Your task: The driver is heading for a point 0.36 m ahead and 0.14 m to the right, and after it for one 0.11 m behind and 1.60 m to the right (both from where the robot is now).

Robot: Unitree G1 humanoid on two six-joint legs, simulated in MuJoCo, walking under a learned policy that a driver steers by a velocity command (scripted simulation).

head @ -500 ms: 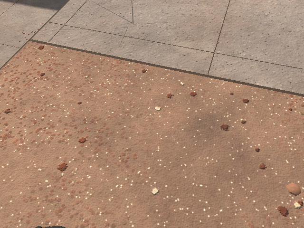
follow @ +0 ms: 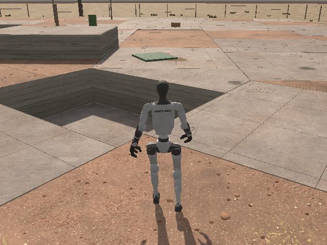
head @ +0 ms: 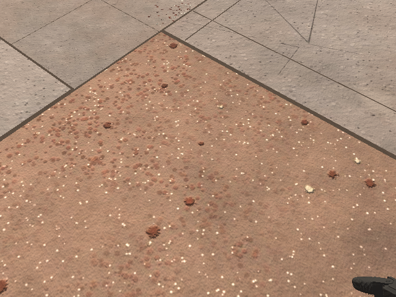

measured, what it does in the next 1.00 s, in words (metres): walks ahead, turning right: right foot, then left foot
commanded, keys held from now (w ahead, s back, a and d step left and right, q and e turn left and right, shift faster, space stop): w+e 1.00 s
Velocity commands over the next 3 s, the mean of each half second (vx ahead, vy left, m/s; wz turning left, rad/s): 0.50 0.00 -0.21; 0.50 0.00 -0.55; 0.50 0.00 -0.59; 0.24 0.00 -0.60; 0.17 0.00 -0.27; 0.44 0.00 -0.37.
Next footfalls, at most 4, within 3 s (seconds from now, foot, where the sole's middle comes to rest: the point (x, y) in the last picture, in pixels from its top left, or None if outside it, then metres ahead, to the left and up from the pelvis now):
0.48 right None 0.42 -0.17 -0.76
0.94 left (229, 208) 0.74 -0.06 -0.76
1.46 right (331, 195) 0.82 -0.44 -0.76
1.92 left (337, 139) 1.09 -0.51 -0.76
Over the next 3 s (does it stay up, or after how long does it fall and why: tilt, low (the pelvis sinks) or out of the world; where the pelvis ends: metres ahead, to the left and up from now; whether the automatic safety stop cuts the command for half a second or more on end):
stays up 1.05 -0.69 0.02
